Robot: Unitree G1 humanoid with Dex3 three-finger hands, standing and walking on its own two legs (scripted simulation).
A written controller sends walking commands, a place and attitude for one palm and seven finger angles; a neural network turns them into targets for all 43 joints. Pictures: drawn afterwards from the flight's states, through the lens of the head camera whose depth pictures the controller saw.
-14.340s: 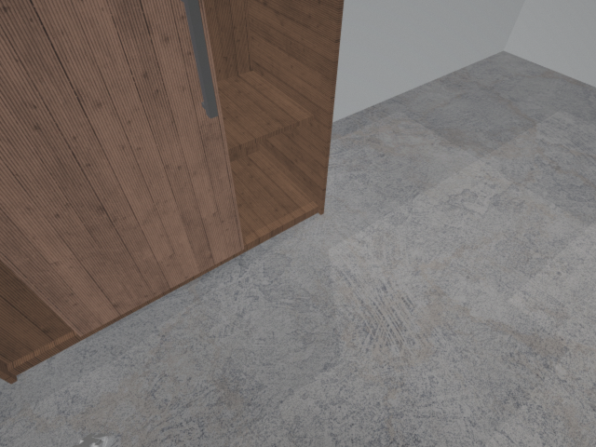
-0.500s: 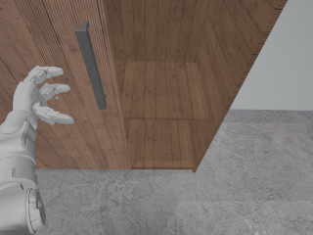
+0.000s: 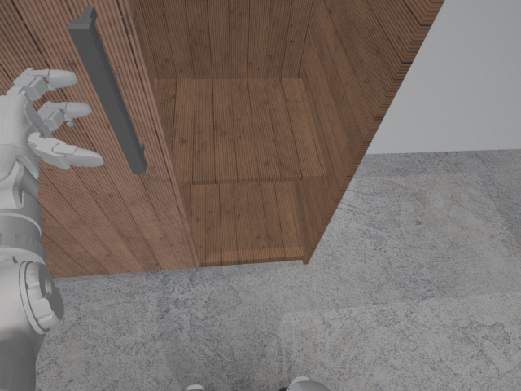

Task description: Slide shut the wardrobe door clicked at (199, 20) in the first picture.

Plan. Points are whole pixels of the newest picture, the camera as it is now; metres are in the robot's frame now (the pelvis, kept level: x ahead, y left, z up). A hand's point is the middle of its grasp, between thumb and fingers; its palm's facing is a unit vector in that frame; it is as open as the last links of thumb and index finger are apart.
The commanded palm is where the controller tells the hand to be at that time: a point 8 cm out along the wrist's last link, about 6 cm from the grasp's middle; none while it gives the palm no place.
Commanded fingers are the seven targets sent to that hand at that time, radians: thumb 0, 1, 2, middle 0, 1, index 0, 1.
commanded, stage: move the hooked fingers beside the handle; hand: left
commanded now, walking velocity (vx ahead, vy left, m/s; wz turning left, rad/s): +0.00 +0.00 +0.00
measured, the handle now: (119, 104) +0.53 +0.20 +0.11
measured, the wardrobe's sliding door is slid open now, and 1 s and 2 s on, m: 0.41 0.41 0.41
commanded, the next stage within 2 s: feel for the door with the fingertips in 0.76 s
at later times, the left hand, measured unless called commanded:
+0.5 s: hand (71, 128) +0.47 +0.25 +0.12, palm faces +0.07 -1.00 -0.02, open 14.0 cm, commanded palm +0.45 +0.30 +0.12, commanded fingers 0.00 -0.50 0.30 -0.30 -1.20 -0.30 -1.20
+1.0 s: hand (82, 126) +0.47 +0.24 +0.12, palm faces +0.06 -1.00 -0.02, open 14.0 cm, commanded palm +0.45 +0.28 +0.12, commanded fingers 0.00 -0.50 0.30 -0.30 -1.20 -0.30 -1.20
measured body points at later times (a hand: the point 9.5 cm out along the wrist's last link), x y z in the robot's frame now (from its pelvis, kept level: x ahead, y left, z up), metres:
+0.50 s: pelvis +0.00 +0.00 +0.00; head +0.08 +0.02 +0.44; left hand +0.46 +0.31 +0.13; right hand +0.05 -0.27 -0.11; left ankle +0.00 +0.12 -0.71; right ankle +0.02 -0.13 -0.71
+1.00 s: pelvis +0.00 +0.00 +0.00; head +0.08 +0.01 +0.44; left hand +0.46 +0.29 +0.13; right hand +0.03 -0.27 -0.11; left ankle +0.00 +0.12 -0.71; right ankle +0.02 -0.13 -0.71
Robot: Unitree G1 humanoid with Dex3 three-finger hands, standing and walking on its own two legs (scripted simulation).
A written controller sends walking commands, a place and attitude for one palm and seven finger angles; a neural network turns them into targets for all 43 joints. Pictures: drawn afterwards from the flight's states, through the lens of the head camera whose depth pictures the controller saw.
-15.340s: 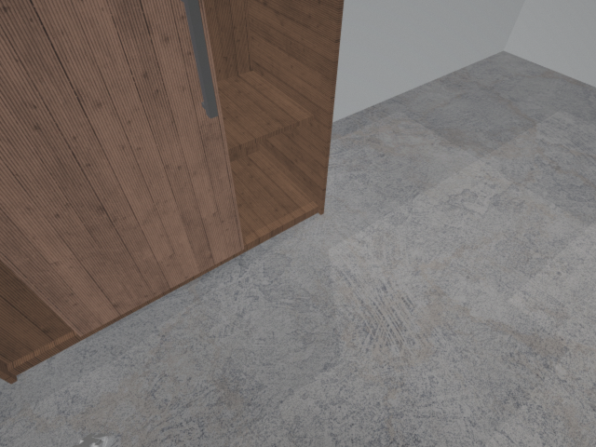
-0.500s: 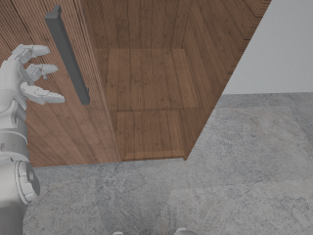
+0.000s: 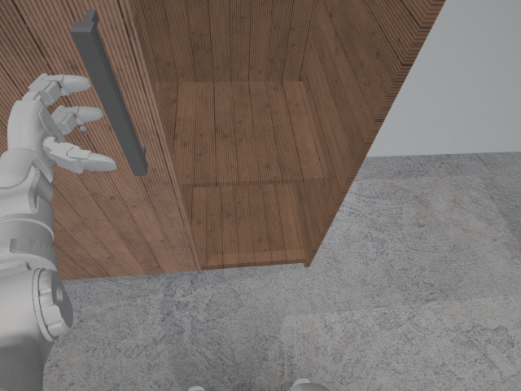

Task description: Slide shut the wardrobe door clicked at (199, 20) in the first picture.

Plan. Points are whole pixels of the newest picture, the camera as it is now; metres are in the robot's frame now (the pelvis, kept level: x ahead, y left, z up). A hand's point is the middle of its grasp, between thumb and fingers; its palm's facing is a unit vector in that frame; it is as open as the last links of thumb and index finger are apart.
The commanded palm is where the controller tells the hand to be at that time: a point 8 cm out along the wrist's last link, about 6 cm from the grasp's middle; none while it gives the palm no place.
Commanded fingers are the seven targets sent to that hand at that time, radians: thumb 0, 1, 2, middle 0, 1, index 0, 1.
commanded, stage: feel for the door with the fingertips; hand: left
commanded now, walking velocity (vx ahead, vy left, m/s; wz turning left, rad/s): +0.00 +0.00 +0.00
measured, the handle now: (120, 107) +0.53 +0.20 +0.11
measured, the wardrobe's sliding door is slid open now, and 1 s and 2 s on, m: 0.41 0.41 0.41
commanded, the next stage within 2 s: slide the fingers in behind the handle in 0.64 s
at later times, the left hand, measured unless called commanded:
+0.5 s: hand (94, 125) +0.47 +0.22 +0.13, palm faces +0.08 -1.00 -0.03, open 14.0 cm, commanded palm +0.46 +0.27 +0.12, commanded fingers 0.00 -0.50 0.30 -0.30 -1.20 -0.30 -1.20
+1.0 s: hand (96, 119) +0.49 +0.22 +0.13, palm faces +0.07 -1.00 -0.02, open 13.6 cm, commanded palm +0.46 +0.27 +0.12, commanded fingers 0.00 -0.50 0.30 -0.30 -1.20 -0.30 -1.20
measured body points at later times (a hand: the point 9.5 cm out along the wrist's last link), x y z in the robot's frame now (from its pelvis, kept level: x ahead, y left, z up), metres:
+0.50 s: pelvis -0.01 +0.00 +0.00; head +0.06 +0.01 +0.44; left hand +0.46 +0.28 +0.14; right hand +0.04 -0.27 -0.11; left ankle +0.00 +0.12 -0.71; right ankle +0.01 -0.13 -0.71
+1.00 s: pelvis -0.01 +0.00 -0.01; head +0.07 +0.02 +0.44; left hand +0.48 +0.28 +0.13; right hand -0.01 -0.27 -0.11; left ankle +0.00 +0.12 -0.71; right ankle +0.01 -0.13 -0.71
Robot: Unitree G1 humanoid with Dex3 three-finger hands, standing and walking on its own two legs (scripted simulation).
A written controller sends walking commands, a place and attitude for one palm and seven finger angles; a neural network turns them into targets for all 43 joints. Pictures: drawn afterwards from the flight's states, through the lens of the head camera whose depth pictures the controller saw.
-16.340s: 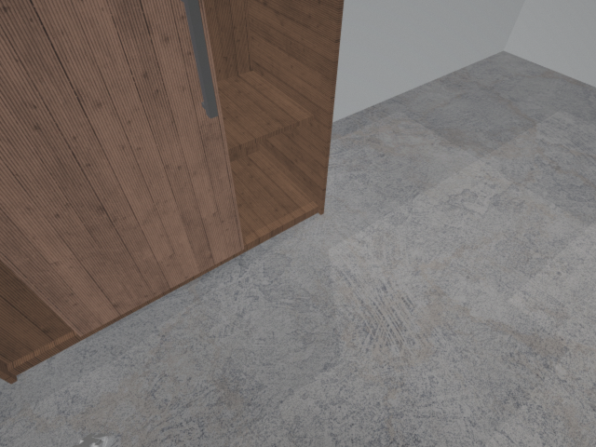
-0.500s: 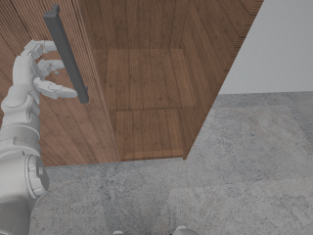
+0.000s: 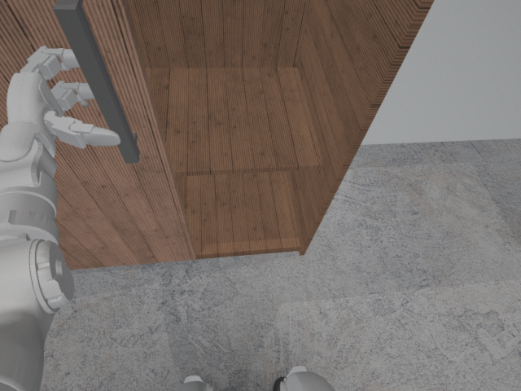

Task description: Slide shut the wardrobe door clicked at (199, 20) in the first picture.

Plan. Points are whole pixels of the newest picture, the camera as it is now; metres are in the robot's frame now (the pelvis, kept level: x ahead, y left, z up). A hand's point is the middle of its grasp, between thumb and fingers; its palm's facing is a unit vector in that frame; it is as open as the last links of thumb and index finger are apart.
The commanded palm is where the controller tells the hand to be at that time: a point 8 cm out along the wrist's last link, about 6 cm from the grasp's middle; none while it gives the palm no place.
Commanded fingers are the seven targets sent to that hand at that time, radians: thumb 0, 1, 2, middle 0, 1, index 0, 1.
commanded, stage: slide the fingers in behind the handle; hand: left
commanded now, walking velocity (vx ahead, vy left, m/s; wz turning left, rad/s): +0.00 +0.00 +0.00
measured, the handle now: (109, 91) +0.55 +0.20 +0.12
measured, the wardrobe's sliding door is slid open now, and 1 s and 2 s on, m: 0.41 0.41 0.41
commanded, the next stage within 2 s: grip the handle and tug to test in 1.56 s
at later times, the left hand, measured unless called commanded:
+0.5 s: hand (103, 110) +0.50 +0.20 +0.13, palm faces +0.06 -1.00 -0.02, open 13.9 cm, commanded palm +0.47 +0.24 +0.13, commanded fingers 0.00 -0.50 0.30 -0.30 -1.20 -0.30 -1.20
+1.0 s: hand (120, 110) +0.49 +0.17 +0.13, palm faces +0.08 -1.00 -0.03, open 14.2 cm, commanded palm +0.47 +0.21 +0.13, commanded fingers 0.00 -0.50 0.30 -0.30 -1.20 -0.30 -1.20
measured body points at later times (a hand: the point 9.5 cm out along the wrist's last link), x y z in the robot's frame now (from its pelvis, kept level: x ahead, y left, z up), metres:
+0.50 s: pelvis +0.02 +0.00 +0.00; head +0.09 +0.01 +0.45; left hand +0.49 +0.25 +0.13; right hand +0.06 -0.26 -0.11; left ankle +0.01 +0.12 -0.70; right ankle +0.03 -0.13 -0.70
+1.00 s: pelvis +0.01 -0.01 +0.01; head +0.08 -0.01 +0.45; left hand +0.48 +0.23 +0.14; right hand +0.05 -0.28 -0.11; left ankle +0.01 +0.12 -0.70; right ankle +0.03 -0.13 -0.70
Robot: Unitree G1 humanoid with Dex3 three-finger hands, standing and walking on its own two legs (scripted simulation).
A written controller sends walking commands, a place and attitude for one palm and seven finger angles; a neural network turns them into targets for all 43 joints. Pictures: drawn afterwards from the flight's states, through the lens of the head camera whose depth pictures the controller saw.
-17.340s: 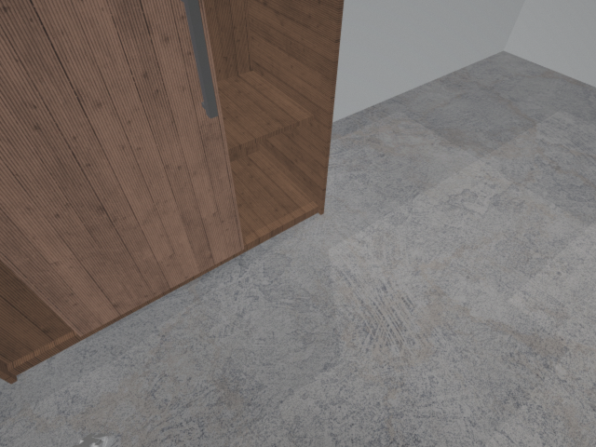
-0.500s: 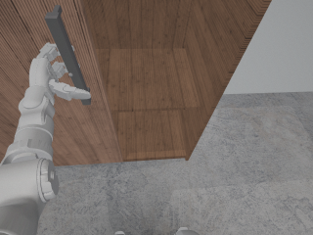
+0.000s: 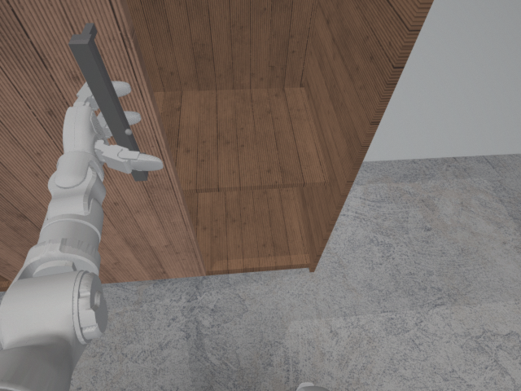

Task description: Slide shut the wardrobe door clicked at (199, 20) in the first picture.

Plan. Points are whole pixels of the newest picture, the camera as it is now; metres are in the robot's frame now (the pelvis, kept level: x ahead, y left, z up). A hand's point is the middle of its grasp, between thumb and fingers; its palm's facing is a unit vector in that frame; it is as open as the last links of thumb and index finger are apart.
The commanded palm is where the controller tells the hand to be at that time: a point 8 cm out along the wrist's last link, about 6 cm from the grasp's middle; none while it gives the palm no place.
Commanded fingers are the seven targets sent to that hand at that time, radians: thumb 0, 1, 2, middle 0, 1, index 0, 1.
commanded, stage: slide the fingers in behind the handle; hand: left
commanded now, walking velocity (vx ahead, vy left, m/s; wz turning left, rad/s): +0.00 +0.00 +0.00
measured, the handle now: (119, 114) +0.53 +0.21 +0.11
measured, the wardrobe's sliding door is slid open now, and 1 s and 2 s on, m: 0.41 0.41 0.41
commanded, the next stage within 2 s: grip the handle and tug to test in 0.56 s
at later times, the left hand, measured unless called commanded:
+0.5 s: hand (128, 131) +0.48 +0.18 +0.12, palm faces +0.08 -1.00 -0.02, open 14.1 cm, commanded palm +0.46 +0.22 +0.12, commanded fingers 0.00 -0.50 0.30 -0.30 -1.20 -0.30 -1.20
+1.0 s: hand (131, 129) +0.49 +0.18 +0.12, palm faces +0.08 -1.00 -0.02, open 11.2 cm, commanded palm +0.46 +0.22 +0.12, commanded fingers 0.00 0.34 0.66 -0.39 -1.32 -0.39 -1.32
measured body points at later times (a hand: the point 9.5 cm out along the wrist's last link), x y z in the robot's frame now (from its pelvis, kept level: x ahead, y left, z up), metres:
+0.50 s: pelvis -0.01 +0.01 +0.00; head +0.06 +0.01 +0.44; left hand +0.47 +0.24 +0.13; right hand +0.03 -0.26 -0.12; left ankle +0.00 +0.13 -0.71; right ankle +0.02 -0.12 -0.71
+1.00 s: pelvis -0.01 +0.01 +0.00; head +0.07 +0.02 +0.44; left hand +0.48 +0.24 +0.12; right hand +0.02 -0.26 -0.12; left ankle +0.00 +0.13 -0.71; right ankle +0.02 -0.12 -0.71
